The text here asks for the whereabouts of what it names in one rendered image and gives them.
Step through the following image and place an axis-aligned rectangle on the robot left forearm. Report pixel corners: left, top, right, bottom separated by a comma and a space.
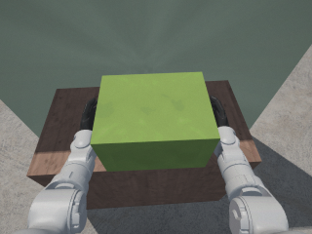
27, 130, 97, 228

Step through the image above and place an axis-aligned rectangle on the left robot hand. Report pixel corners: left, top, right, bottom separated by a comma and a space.
79, 97, 98, 131

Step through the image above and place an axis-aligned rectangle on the robot right forearm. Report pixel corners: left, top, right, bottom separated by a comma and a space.
214, 126, 289, 230

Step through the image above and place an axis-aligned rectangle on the pedestal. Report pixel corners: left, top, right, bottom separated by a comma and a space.
26, 80, 262, 210

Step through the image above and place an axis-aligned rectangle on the robot right upper arm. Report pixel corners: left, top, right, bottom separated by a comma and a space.
229, 196, 306, 234

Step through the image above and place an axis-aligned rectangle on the robot left upper arm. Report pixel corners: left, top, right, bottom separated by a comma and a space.
11, 188, 87, 234

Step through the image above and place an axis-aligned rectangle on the carton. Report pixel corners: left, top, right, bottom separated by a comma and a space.
90, 71, 220, 172

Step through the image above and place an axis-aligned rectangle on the right robot hand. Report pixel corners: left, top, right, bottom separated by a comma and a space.
209, 95, 229, 128

